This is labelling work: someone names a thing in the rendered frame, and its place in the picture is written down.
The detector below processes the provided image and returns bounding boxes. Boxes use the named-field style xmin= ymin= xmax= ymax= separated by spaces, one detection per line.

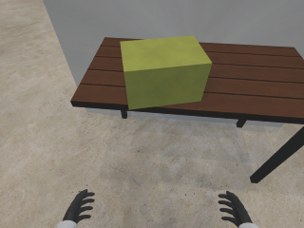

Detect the robot left hand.
xmin=62 ymin=189 xmax=95 ymax=224

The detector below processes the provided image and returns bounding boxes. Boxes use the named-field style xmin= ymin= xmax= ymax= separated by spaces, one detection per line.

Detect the carton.
xmin=120 ymin=35 xmax=213 ymax=110

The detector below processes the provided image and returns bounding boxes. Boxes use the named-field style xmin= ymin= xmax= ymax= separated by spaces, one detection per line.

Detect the robot right hand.
xmin=218 ymin=191 xmax=253 ymax=228

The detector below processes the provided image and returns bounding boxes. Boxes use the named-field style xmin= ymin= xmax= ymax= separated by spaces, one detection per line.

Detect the table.
xmin=70 ymin=37 xmax=304 ymax=183

